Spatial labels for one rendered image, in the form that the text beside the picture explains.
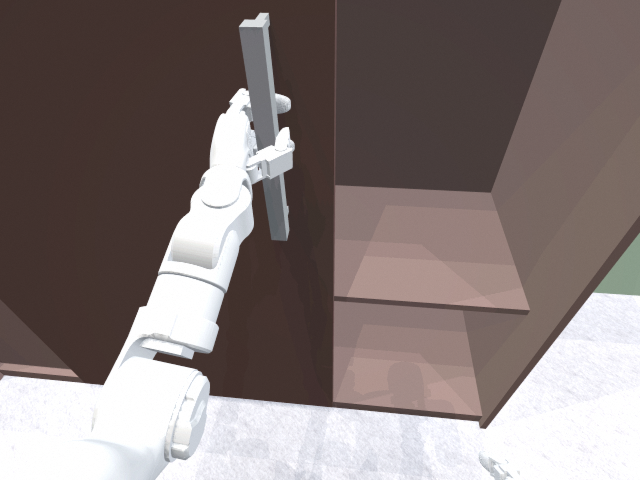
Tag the wardrobe door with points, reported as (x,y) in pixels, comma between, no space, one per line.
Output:
(107,115)
(20,345)

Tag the left robot upper arm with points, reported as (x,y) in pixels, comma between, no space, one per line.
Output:
(151,413)

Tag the left robot forearm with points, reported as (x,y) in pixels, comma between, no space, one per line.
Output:
(181,313)

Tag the handle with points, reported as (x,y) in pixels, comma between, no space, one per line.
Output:
(255,44)

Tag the right robot hand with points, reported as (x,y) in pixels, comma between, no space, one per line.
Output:
(499,468)

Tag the left robot hand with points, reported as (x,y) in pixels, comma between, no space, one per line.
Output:
(234,143)

